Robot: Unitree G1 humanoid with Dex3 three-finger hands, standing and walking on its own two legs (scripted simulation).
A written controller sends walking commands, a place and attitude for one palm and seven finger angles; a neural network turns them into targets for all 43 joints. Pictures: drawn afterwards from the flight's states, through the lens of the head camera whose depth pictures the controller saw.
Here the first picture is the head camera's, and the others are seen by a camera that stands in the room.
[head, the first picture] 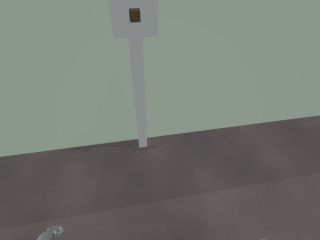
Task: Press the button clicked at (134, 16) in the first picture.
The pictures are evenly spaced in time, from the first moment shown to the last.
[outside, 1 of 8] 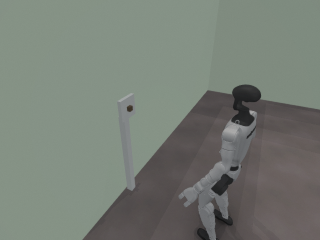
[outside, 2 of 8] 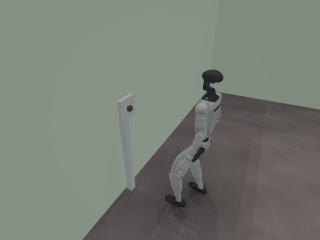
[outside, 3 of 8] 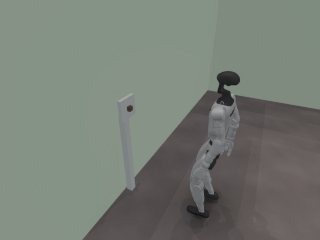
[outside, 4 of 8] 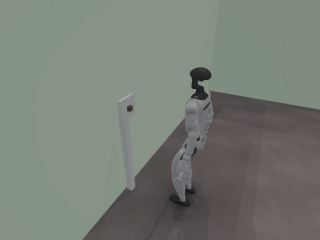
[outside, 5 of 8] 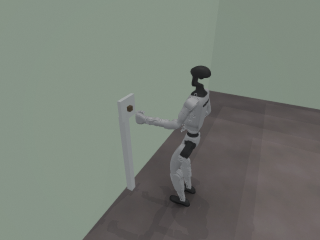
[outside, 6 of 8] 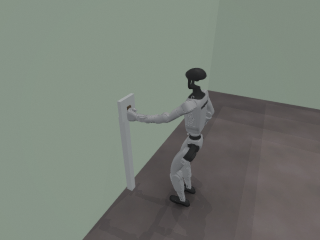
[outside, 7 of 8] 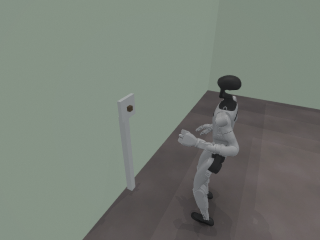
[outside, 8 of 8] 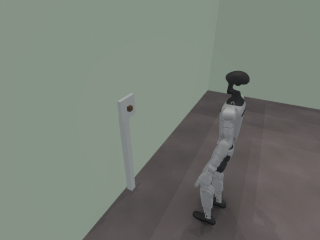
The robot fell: no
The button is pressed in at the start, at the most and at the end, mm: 0 14 0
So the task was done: yes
